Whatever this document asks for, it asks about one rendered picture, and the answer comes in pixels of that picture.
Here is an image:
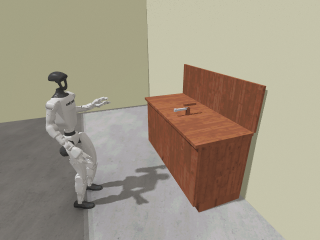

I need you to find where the robot right hand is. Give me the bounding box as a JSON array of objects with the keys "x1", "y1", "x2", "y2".
[{"x1": 70, "y1": 146, "x2": 92, "y2": 164}]

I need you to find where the robot left hand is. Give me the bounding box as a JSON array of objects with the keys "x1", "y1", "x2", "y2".
[{"x1": 92, "y1": 97, "x2": 111, "y2": 108}]

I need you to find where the tap lever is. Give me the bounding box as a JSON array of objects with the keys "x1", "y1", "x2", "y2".
[{"x1": 174, "y1": 107, "x2": 188, "y2": 112}]

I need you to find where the counter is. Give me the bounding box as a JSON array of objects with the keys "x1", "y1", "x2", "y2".
[{"x1": 145, "y1": 64, "x2": 266, "y2": 212}]

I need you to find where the right robot foot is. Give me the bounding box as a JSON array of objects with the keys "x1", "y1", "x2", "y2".
[{"x1": 74, "y1": 200, "x2": 95, "y2": 209}]

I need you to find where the right robot shin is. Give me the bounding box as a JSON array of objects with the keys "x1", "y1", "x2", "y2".
[{"x1": 75, "y1": 176, "x2": 88, "y2": 204}]

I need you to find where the robot right upper arm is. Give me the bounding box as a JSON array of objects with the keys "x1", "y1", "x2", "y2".
[{"x1": 45, "y1": 98, "x2": 60, "y2": 131}]

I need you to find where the robot left forearm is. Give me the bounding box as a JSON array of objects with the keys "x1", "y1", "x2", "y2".
[{"x1": 75, "y1": 103, "x2": 94, "y2": 113}]

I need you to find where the robot right forearm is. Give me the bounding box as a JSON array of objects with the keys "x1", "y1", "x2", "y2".
[{"x1": 46, "y1": 125, "x2": 75, "y2": 151}]

